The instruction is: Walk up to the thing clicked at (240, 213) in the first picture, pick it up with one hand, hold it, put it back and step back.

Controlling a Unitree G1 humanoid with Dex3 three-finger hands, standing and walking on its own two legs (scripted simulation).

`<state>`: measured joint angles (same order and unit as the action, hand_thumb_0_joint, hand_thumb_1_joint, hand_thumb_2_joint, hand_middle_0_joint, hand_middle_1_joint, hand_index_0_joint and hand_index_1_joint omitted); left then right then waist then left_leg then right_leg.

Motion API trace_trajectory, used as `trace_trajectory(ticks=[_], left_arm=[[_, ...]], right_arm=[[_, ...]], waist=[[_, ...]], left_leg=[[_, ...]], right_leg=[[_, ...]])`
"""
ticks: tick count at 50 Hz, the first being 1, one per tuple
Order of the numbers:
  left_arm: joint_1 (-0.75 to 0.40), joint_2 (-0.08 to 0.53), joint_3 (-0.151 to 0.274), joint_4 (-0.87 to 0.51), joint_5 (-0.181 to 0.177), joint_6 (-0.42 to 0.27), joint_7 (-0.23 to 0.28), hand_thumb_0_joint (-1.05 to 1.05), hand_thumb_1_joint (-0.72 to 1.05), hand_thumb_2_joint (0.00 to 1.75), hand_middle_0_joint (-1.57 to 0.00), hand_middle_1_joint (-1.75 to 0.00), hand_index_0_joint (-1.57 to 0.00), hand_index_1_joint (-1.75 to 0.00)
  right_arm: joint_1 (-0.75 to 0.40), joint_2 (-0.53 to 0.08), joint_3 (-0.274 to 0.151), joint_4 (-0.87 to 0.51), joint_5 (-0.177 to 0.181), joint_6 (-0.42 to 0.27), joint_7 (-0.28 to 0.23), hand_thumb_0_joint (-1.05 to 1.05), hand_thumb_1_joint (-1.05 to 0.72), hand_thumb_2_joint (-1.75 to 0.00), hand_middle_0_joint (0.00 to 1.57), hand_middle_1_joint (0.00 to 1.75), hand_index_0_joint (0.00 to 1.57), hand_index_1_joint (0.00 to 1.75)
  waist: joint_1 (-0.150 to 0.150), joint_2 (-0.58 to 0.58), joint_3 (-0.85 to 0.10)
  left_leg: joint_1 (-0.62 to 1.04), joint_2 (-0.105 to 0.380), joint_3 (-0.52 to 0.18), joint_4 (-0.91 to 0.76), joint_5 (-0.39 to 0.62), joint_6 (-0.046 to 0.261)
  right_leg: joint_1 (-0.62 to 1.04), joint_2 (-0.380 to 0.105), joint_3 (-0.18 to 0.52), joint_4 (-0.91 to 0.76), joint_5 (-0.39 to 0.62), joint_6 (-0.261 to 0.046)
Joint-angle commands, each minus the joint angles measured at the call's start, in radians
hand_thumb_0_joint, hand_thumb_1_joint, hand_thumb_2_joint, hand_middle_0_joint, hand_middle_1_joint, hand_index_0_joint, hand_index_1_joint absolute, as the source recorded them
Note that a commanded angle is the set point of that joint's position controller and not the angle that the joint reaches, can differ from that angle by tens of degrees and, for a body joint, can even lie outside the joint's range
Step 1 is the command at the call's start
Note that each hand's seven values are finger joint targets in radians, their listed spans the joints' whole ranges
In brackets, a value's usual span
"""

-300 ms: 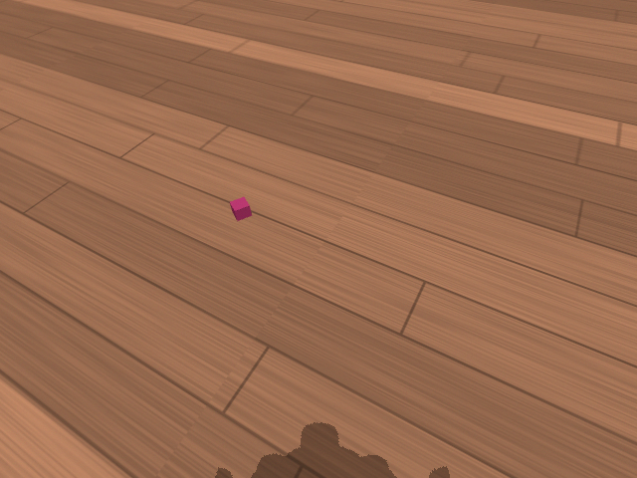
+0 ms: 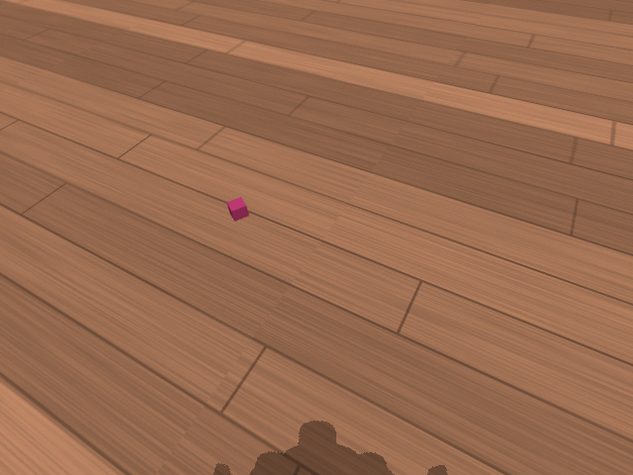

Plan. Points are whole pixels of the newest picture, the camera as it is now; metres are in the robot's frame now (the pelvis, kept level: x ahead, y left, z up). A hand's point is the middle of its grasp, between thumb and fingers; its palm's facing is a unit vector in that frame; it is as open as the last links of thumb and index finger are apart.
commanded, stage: stand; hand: left
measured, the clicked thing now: (237, 209) +1.29 +0.44 -0.75
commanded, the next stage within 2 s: walk up in 0.82 s
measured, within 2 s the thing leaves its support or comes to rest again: neither
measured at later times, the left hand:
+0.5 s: hand out of the picture +0.08 +0.25 -0.16, palm faces -0.03 -0.94 -0.34, open 7.4 cm
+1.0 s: hand out of the picture +0.07 +0.28 -0.15, palm faces +0.06 -0.93 -0.36, open 7.4 cm
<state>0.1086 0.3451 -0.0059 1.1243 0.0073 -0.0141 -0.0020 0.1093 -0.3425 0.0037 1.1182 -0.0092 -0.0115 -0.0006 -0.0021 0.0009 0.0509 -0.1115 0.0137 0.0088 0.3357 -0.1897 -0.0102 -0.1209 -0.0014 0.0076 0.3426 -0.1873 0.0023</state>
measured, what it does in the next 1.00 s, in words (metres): stands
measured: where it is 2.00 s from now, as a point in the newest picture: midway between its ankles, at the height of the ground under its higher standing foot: (313, 401)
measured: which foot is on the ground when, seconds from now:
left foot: down 0.00-0.92, up 0.94-1.00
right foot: down 0.00-1.00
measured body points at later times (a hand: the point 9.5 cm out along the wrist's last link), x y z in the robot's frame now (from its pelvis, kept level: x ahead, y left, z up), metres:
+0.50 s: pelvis +0.00 +0.00 +0.00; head +0.01 +0.00 +0.45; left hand +0.08 +0.30 -0.13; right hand +0.08 -0.30 -0.13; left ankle +0.00 +0.13 -0.75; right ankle +0.00 -0.12 -0.75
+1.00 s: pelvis +0.02 +0.01 -0.01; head +0.03 +0.01 +0.44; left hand +0.07 +0.33 -0.13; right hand +0.10 -0.31 -0.13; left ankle +0.01 +0.12 -0.73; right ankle +0.00 -0.12 -0.75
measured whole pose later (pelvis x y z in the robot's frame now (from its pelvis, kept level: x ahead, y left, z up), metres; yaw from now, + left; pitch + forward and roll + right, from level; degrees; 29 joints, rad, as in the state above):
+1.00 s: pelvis +0.02 +0.01 -0.01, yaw +3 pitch -1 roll -1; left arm 0.21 0.38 0.07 1.03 0.04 -0.06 -0.05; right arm 0.22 -0.39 -0.07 1.06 -0.04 0.00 0.05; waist 0.02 0.02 0.02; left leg -0.29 0.00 -0.03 0.72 -0.45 0.04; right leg -0.13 -0.01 -0.04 0.43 -0.27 -0.03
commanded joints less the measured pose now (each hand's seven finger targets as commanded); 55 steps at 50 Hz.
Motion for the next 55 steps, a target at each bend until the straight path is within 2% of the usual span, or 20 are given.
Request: trace_trajectory(ticks=[1, 9, 17, 22, 40, 41, 42, 43, 44, 45, 46, 47, 48, 49, 50, 51, 52, 53, 55], left_arm=[[-0.033, 0.212, 0.039, -0.061, -0.002, -0.020, 0.012, 0.00, 0.90, 0.90, -0.20, -0.30, -0.20, -0.30], [-0.029, 0.214, 0.039, -0.065, 0.000, -0.019, 0.012, 0.00, 0.90, 0.90, -0.20, -0.30, -0.20, -0.30], [-0.033, 0.216, 0.039, -0.066, 0.002, -0.019, 0.014, 0.00, 0.90, 0.90, -0.20, -0.30, -0.20, -0.30], [-0.032, 0.211, 0.037, -0.068, 0.000, -0.019, 0.013, 0.00, 0.90, 0.90, -0.20, -0.30, -0.20, -0.30], [-0.022, 0.214, 0.037, -0.068, 0.002, -0.019, 0.012, 0.00, 0.90, 0.90, -0.20, -0.30, -0.20, -0.30], [0.035, 0.315, 0.108, -0.116, 0.016, -0.037, -0.017, 0.00, 0.90, 0.90, -0.20, -0.30, -0.20, -0.30], [0.042, 0.306, 0.114, -0.110, 0.024, -0.039, -0.026, 0.00, 0.90, 0.90, -0.20, -0.30, -0.20, -0.30], [0.033, 0.295, 0.118, -0.117, 0.029, -0.041, -0.032, 0.00, 0.90, 0.90, -0.20, -0.30, -0.20, -0.30], [0.060, 0.295, 0.125, -0.127, 0.029, -0.043, -0.036, 0.00, 0.90, 0.90, -0.20, -0.30, -0.20, -0.30], [0.095, 0.298, 0.131, -0.133, 0.029, -0.048, -0.038, 0.00, 0.90, 0.90, -0.20, -0.30, -0.20, -0.30], [0.168, 0.329, 0.145, -0.114, 0.032, -0.055, -0.034, 0.00, 0.90, 0.90, -0.20, -0.30, -0.20, -0.30], [0.223, 0.366, 0.156, -0.119, 0.040, -0.065, -0.031, 0.00, 0.90, 0.90, -0.20, -0.30, -0.20, -0.30], [0.204, 0.378, 0.159, -0.141, 0.038, -0.070, -0.027, 0.00, 0.90, 0.90, -0.20, -0.30, -0.20, -0.30], [0.173, 0.370, 0.162, -0.160, 0.032, -0.070, -0.026, 0.00, 0.90, 0.90, -0.20, -0.30, -0.20, -0.30], [0.144, 0.341, 0.155, -0.173, 0.029, -0.071, -0.028, 0.00, 0.90, 0.90, -0.20, -0.30, -0.20, -0.30], [0.089, 0.348, 0.151, -0.198, 0.033, -0.072, -0.029, 0.00, 0.90, 0.90, -0.20, -0.30, -0.20, -0.30], [0.051, 0.350, 0.149, -0.218, 0.033, -0.073, -0.033, 0.00, 0.90, 0.90, -0.20, -0.30, -0.20, -0.30], [0.023, 0.360, 0.150, -0.235, 0.031, -0.073, -0.037, 0.00, 0.90, 0.90, -0.20, -0.30, -0.20, -0.30], [0.012, 0.353, 0.145, -0.251, 0.031, -0.076, -0.041, 0.00, 0.90, 0.90, -0.20, -0.30, -0.20, -0.30]], right_arm=[[-0.038, -0.213, -0.039, -0.054, 0.002, -0.022, -0.009, 0.00, -0.90, -0.90, 0.20, 0.30, 0.20, 0.30], [-0.045, -0.214, -0.039, -0.055, 0.002, -0.021, -0.009, 0.00, -0.90, -0.90, 0.20, 0.30, 0.20, 0.30], [-0.034, -0.217, -0.041, -0.055, 0.001, -0.020, -0.010, 0.00, -0.90, -0.90, 0.20, 0.30, 0.20, 0.30], [-0.037, -0.215, -0.041, -0.053, 0.001, -0.021, -0.011, 0.00, -0.90, -0.90, 0.20, 0.30, 0.20, 0.30], [-0.036, -0.219, -0.043, -0.054, 0.001, -0.019, -0.008, 0.00, -0.90, -0.90, 0.20, 0.30, 0.20, 0.30], [0.039, -0.299, -0.106, -0.107, -0.012, -0.033, 0.021, 0.00, -0.90, -0.90, 0.20, 0.30, 0.20, 0.30], [0.051, -0.301, -0.110, -0.104, -0.020, -0.033, 0.032, 0.00, -0.90, -0.90, 0.20, 0.30, 0.20, 0.30], [0.020, -0.297, -0.111, -0.118, -0.022, -0.030, 0.038, 0.00, -0.90, -0.90, 0.20, 0.30, 0.20, 0.30], [-0.027, -0.281, -0.110, -0.147, -0.025, -0.028, 0.044, 0.00, -0.90, -0.90, 0.20, 0.30, 0.20, 0.30], [-0.069, -0.257, -0.108, -0.178, -0.028, -0.030, 0.049, 0.00, -0.90, -0.90, 0.20, 0.30, 0.20, 0.30], [-0.126, -0.225, -0.108, -0.205, -0.027, -0.035, 0.049, 0.00, -0.90, -0.90, 0.20, 0.30, 0.20, 0.30], [-0.153, -0.213, -0.104, -0.227, -0.029, -0.040, 0.046, 0.00, -0.90, -0.90, 0.20, 0.30, 0.20, 0.30], [-0.131, -0.226, -0.109, -0.231, -0.029, -0.045, 0.041, 0.00, -0.90, -0.90, 0.20, 0.30, 0.20, 0.30], [-0.087, -0.241, -0.114, -0.225, -0.025, -0.049, 0.043, 0.00, -0.90, -0.90, 0.20, 0.30, 0.20, 0.30], [-0.057, -0.255, -0.123, -0.216, -0.025, -0.049, 0.052, 0.00, -0.90, -0.90, 0.20, 0.30, 0.20, 0.30], [-0.026, -0.254, -0.127, -0.220, -0.022, -0.046, 0.062, 0.00, -0.90, -0.90, 0.20, 0.30, 0.20, 0.30], [-0.001, -0.260, -0.134, -0.215, -0.021, -0.046, 0.069, 0.00, -0.90, -0.90, 0.20, 0.30, 0.20, 0.30], [0.018, -0.261, -0.135, -0.213, -0.019, -0.048, 0.075, 0.00, -0.90, -0.90, 0.20, 0.30, 0.20, 0.30], [0.042, -0.254, -0.138, -0.216, -0.017, -0.051, 0.082, 0.00, -0.90, -0.90, 0.20, 0.30, 0.20, 0.30]], waist=[[0.003, -0.006, -0.079], [0.006, 0.006, -0.079], [0.001, 0.004, -0.085], [0.004, 0.005, -0.069], [0.005, 0.008, -0.071], [0.004, 0.009, -0.167], [0.013, 0.030, -0.097], [0.024, 0.042, -0.025], [0.046, 0.023, 0.027], [0.071, -0.017, 0.074], [0.119, -0.122, 0.078], [0.158, -0.161, 0.081], [0.140, -0.098, 0.081], [0.113, -0.074, 0.064], [0.085, -0.049, 0.033], [0.055, -0.105, 0.040], [0.038, -0.144, 0.060], [0.021, -0.177, 0.075], [0.005, -0.174, 0.072]], left_leg=[[0.020, 0.115, -0.092, -0.045, 0.151, 0.034], [0.023, 0.119, -0.093, -0.050, 0.147, 0.031], [0.021, 0.119, -0.088, -0.049, 0.163, 0.033], [0.021, 0.119, -0.092, -0.055, 0.152, 0.031], [0.022, 0.118, -0.094, -0.064, 0.127, 0.032], [0.010, 0.083, -0.138, 0.008, -0.362, 0.114], [-0.097, 0.098, -0.178, 0.004, -0.531, 0.131], [-0.200, 0.098, -0.186, 0.011, -0.563, 0.131], [-0.286, 0.088, -0.178, 0.050, -0.543, 0.124], [-0.392, 0.066, -0.147, 0.128, -0.457, 0.108], [-0.544, -0.002, -0.032, 0.284, -0.297, 0.062], [-0.660, 0.003, -0.034, 0.463, -0.300, 0.047], [-0.674, 0.039, -0.103, 0.504, -0.292, 0.044], [-0.636, 0.062, -0.106, 0.498, -0.280, 0.040], [-0.585, 0.066, -0.103, 0.509, -0.260, 0.039], [-0.526, 0.093, -0.098, 0.479, -0.260, 0.033], [-0.469, 0.100, -0.078, 0.439, -0.248, 0.025], [-0.404, 0.106, -0.071, 0.397, -0.209, 0.023], [-0.291, 0.092, -0.033, 0.320, -0.122, 0.023]], right_leg=[[0.012, -0.125, 0.089, -0.049, 0.163, -0.028], [0.009, -0.123, 0.082, -0.052, 0.142, -0.027], [0.029, -0.127, 0.084, -0.051, 0.181, -0.027], [0.013, -0.124, 0.083, -0.056, 0.149, -0.029], [0.012, -0.126, 0.083, -0.060, 0.128, -0.029], [0.052, -0.065, 0.039, 0.043, -0.331, -0.060], [-0.006, -0.079, 0.071, 0.085, -0.467, -0.076], [-0.028, -0.084, 0.089, 0.083, -0.503, -0.083], [-0.042, -0.108, 0.136, 0.056, -0.534, -0.099], [0.004, -0.155, 0.202, -0.005, -0.544, -0.127], [0.165, -0.251, 0.332, -0.138, -0.550, -0.185], [0.255, -0.393, 0.475, -0.229, -0.454, -0.252], [0.264, -0.439, 0.500, -0.224, -0.350, -0.280], [0.265, -0.420, 0.463, -0.209, -0.318, -0.283], [0.249, -0.347, 0.367, -0.209, -0.359, -0.250], [0.165, -0.342, 0.310, -0.223, -0.416, -0.240], [0.099, -0.325, 0.252, -0.221, -0.409, -0.229], [0.027, -0.310, 0.204, -0.210, -0.365, -0.217], [-0.059, -0.266, 0.098, -0.164, -0.279, -0.190]])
